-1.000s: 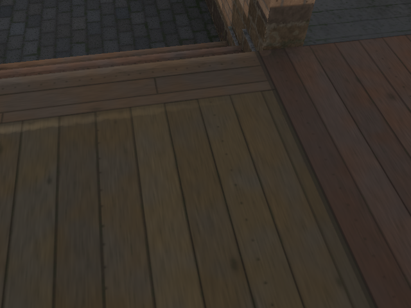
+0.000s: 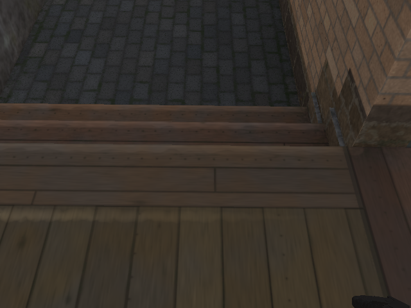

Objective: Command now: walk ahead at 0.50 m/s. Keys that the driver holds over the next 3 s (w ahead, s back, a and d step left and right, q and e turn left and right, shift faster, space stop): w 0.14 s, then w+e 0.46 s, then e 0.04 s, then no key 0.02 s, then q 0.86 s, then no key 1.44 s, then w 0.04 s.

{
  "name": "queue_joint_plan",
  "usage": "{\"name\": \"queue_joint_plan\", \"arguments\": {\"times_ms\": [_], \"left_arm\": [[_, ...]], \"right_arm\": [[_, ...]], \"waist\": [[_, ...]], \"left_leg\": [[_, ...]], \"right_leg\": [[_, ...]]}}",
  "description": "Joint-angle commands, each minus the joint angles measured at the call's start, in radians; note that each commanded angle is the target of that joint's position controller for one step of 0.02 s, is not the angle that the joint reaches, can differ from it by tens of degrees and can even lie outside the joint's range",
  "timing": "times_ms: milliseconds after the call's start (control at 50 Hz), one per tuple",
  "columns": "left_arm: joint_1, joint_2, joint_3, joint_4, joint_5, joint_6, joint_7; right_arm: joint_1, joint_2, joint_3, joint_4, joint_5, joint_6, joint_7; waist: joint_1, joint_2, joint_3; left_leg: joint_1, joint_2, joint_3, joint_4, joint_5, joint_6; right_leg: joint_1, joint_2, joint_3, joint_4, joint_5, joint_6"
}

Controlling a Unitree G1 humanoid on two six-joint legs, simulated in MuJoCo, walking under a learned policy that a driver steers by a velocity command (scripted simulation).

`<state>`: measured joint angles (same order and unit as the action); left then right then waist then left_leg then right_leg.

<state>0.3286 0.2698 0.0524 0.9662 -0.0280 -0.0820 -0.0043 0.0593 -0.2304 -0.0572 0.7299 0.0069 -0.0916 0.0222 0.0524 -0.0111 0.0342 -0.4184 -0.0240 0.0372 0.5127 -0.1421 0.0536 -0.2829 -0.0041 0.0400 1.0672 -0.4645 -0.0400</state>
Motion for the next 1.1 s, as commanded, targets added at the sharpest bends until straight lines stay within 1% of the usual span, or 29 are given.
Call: {"name": "queue_joint_plan", "arguments": {"times_ms": [20, 60, 100, 140, 240, 360, 400, 440, 460, 480, 500, 520, 540, 560, 600, 680, 700, 740, 780, 840, 920, 960, 980, 1000, 1020, 1040, 1060, 1080, 1100], "left_arm": [[-0.086, 0.119, 0.029, -0.100, 0.008, -0.027, 0.005], [-0.053, 0.080, 0.029, -0.096, 0.010, -0.004, 0.008], [-0.075, 0.062, 0.028, -0.104, 0.015, 0.010, 0.010], [-0.145, 0.061, 0.027, -0.128, 0.024, 0.013, 0.010], [-0.277, 0.043, 0.015, -0.158, 0.013, 0.013, -0.009], [-0.406, 0.058, 0.011, -0.235, 0.005, 0.018, -0.038], [-0.386, 0.072, 0.016, -0.248, 0.008, 0.018, -0.048], [-0.219, 0.116, 0.047, -0.215, 0.013, 0.020, -0.049], [-0.047, 0.182, 0.082, -0.169, 0.010, 0.022, -0.040], [0.074, 0.301, 0.113, -0.160, 0.011, 0.028, -0.024], [0.079, 0.281, 0.096, -0.170, 0.001, 0.023, -0.029], [0.059, 0.215, 0.077, -0.176, 0.009, 0.021, -0.029], [0.008, 0.172, 0.067, -0.190, 0.009, 0.018, -0.026], [-0.058, 0.150, 0.060, -0.206, 0.011, 0.017, -0.025], [-0.126, 0.112, 0.046, -0.235, 0.023, 0.015, -0.021], [-0.111, 0.154, 0.057, -0.238, 0.026, 0.017, 0.007], [-0.030, 0.128, 0.045, -0.215, 0.115, -0.049, -0.037], [-0.024, 0.134, 0.057, -0.214, 0.106, -0.075, -0.072], [-0.014, 0.137, 0.053, -0.208, 0.086, -0.077, -0.074], [0.016, 0.156, 0.053, -0.187, 0.081, -0.063, -0.062], [0.014, 0.185, 0.057, -0.171, 0.074, -0.049, -0.053], [-0.013, 0.213, 0.063, -0.181, 0.069, -0.048, -0.045], [-0.027, 0.202, 0.058, -0.206, 0.060, -0.045, -0.048], [0.060, 0.141, 0.037, -0.231, 0.066, -0.041, -0.039], [0.029, 0.143, 0.022, -0.272, 0.085, -0.037, -0.036], [-0.118, 0.141, 0.031, -0.332, 0.095, -0.016, -0.038], [-0.178, 0.108, 0.021, -0.358, 0.080, 0.009, -0.030], [-0.102, 0.122, 0.023, -0.323, 0.097, 0.019, -0.001], [-0.028, 0.137, 0.025, -0.303, 0.122, 0.016, 0.017]], "right_arm": [[0.146, -0.124, -0.036, -0.003, -0.007, -0.001, -0.001], [0.125, -0.106, -0.031, 0.008, -0.011, -0.011, 0.004], [0.136, -0.124, -0.036, 0.025, -0.005, -0.019, 0.001], [0.162, -0.149, -0.042, 0.044, -0.006, -0.018, -0.009], [0.211, -0.174, -0.046, 0.087, -0.007, -0.017, -0.023], [0.274, -0.195, -0.057, 0.144, 0.004, 0.000, -0.032], [0.255, -0.211, -0.063, 0.143, 0.009, 0.012, -0.039], [0.219, -0.228, -0.066, 0.131, 0.014, 0.028, -0.050], [0.229, -0.208, -0.057, 0.117, 0.006, 0.032, -0.058], [0.277, -0.135, -0.029, 0.068, -0.019, 0.014, -0.051], [0.266, -0.100, -0.010, 0.059, -0.018, -0.022, -0.037], [0.201, -0.160, -0.026, 0.045, 0.017, -0.049, -0.021], [0.147, -0.166, -0.023, 0.033, 0.028, -0.061, -0.018], [0.122, -0.163, -0.026, 0.031, 0.009, -0.064, -0.026], [0.119, -0.169, -0.040, 0.024, -0.014, -0.040, -0.037], [0.109, -0.125, -0.034, 0.008, -0.023, -0.012, -0.047], [0.188, -0.021, 0.023, 0.030, -0.115, -0.010, 0.004], [0.144, -0.068, 0.018, 0.049, -0.097, 0.013, 0.042], [0.081, -0.100, 0.018, 0.037, -0.071, 0.019, 0.052], [0.027, -0.112, 0.026, 0.038, -0.051, 0.004, 0.054], [-0.013, -0.148, 0.019, 0.035, -0.048, -0.020, 0.041], [-0.003, -0.179, 0.012, 0.038, -0.032, -0.026, 0.029], [0.037, -0.218, 0.000, 0.048, -0.017, -0.037, 0.015], [0.074, -0.277, -0.009, 0.042, -0.005, -0.041, 0.005], [0.210, -0.287, -0.026, 0.047, -0.012, -0.034, -0.007], [0.379, -0.268, -0.023, 0.098, -0.054, -0.031, -0.020], [0.343, -0.286, -0.045, 0.109, -0.065, -0.042, -0.028], [0.191, -0.240, -0.038, 0.066, -0.047, -0.038, -0.027], [0.078, -0.191, -0.022, 0.022, -0.032, -0.036, -0.030]], "waist": [[-0.088, 0.053, -0.110], [-0.039, 0.087, -0.092], [-0.028, 0.089, -0.068], [-0.039, 0.074, -0.042], [-0.084, 0.073, -0.010], [-0.123, 0.071, 0.035], [-0.102, 0.091, 0.016], [-0.006, 0.095, -0.093], [0.059, 0.052, -0.186], [0.056, -0.157, -0.296], [0.037, -0.232, -0.406], [0.060, -0.166, -0.335], [0.047, -0.099, -0.236], [0.008, -0.022, -0.156], [-0.051, -0.035, -0.104], [-0.077, -0.040, -0.079], [-0.078, -0.124, -0.141], [-0.055, -0.043, -0.075], [-0.044, -0.033, -0.066], [-0.023, -0.030, -0.057], [-0.011, -0.036, -0.056], [-0.039, -0.012, -0.075], [-0.054, 0.018, -0.137], [-0.012, 0.115, -0.344], [-0.117, 0.189, -0.485], [-0.205, 0.190, -0.496], [-0.158, 0.060, -0.305], [-0.084, 0.054, -0.178], [-0.021, 0.072, -0.122]], "left_leg": [[0.419, 0.298, -0.389, -0.260, 0.110, 0.195], [0.307, 0.264, -0.318, -0.319, 0.140, 0.190], [0.260, 0.255, -0.263, -0.358, 0.164, 0.198], [0.252, 0.249, -0.225, -0.383, 0.171, 0.197], [0.274, 0.224, -0.076, -0.404, 0.158, 0.141], [0.475, 0.301, -0.013, -0.342, 0.186, 0.108], [0.512, 0.308, 0.018, -0.260, 0.376, 0.084], [0.483, 0.268, 0.088, -0.020, 0.705, 0.043], [0.342, 0.222, 0.120, 0.213, 0.655, 0.005], [-0.072, 0.095, 0.136, 0.608, 0.222, -0.069], [-0.297, -0.037, -0.052, 0.808, -0.413, -0.083], [-0.404, 0.030, -0.138, 0.868, -0.375, -0.059], [-0.411, 0.075, -0.120, 0.823, -0.295, -0.038], [-0.362, 0.112, -0.111, 0.728, -0.229, -0.037], [-0.235, 0.144, -0.113, 0.613, -0.168, -0.049], [-0.197, 0.106, -0.068, 0.431, -0.052, -0.104], [-0.165, 0.109, -0.052, 0.436, 0.040, -0.131], [-0.204, 0.130, -0.048, 0.362, 0.149, -0.143], [-0.210, 0.136, -0.056, 0.266, 0.218, -0.136], [-0.220, 0.120, -0.054, 0.136, 0.267, -0.117], [-0.182, 0.075, -0.026, 0.046, 0.184, -0.067], [-0.036, 0.022, 0.022, -0.052, 0.291, 0.001], [0.134, 0.001, 0.021, -0.071, 0.503, 0.063], [0.492, 0.152, -0.154, 0.002, 0.789, 0.267], [0.744, 0.331, -0.410, -0.028, 0.853, 0.455], [0.768, 0.410, -0.577, -0.147, 0.739, 0.451], [0.588, 0.367, -0.502, -0.188, 0.489, 0.316], [0.398, 0.312, -0.426, -0.254, 0.392, 0.285], [0.262, 0.280, -0.389, -0.308, 0.306, 0.281]], "right_leg": [[-0.426, -0.111, 0.025, 0.121, 0.113, 0.002], [-0.341, -0.136, 0.030, 0.057, 0.156, 0.009], [-0.352, -0.142, 0.020, -0.008, 0.206, 0.024], [-0.395, -0.145, 0.017, -0.112, 0.313, 0.038], [-0.361, -0.115, -0.005, -0.354, 0.557, 0.030], [-0.422, -0.083, -0.014, -0.465, 0.444, -0.014], [-0.364, -0.053, -0.059, -0.481, 0.345, -0.042], [-0.102, 0.031, -0.137, -0.529, 0.333, -0.081], [0.166, 0.026, -0.076, -0.534, 0.372, -0.120], [0.539, -0.219, 0.372, -0.570, 0.318, -0.273], [0.684, -0.336, 0.765, -0.749, 0.237, -0.368], [0.646, -0.309, 0.657, -0.760, 0.203, -0.322], [0.518, -0.266, 0.513, -0.757, 0.242, -0.283], [0.358, -0.230, 0.418, -0.774, 0.317, -0.256], [0.167, -0.183, 0.341, -0.824, 0.435, -0.242], [0.066, -0.139, 0.176, -0.800, 0.921, -0.227], [0.091, -0.121, 0.130, -0.796, 0.883, -0.243], [0.073, -0.133, 0.114, -0.788, 0.928, -0.223], [0.112, -0.149, 0.101, -0.766, 0.970, -0.202], [0.227, -0.178, 0.089, -0.716, 1.025, -0.168], [0.348, -0.209, 0.069, -0.660, 1.094, -0.155], [0.347, -0.158, 0.020, -0.579, 1.187, -0.096], [0.295, -0.084, -0.016, -0.500, 1.175, -0.038], [0.121, -0.006, -0.034, -0.354, 0.910, 0.062], [-0.116, 0.096, -0.039, -0.083, 0.366, 0.145], [-0.253, 0.131, 0.017, 0.115, -0.295, 0.175], [-0.279, 0.040, 0.083, 0.159, -0.256, 0.129], [-0.234, -0.004, 0.084, 0.141, -0.212, 0.114], [-0.180, -0.031, 0.063, 0.060, -0.184, 0.100]]}}
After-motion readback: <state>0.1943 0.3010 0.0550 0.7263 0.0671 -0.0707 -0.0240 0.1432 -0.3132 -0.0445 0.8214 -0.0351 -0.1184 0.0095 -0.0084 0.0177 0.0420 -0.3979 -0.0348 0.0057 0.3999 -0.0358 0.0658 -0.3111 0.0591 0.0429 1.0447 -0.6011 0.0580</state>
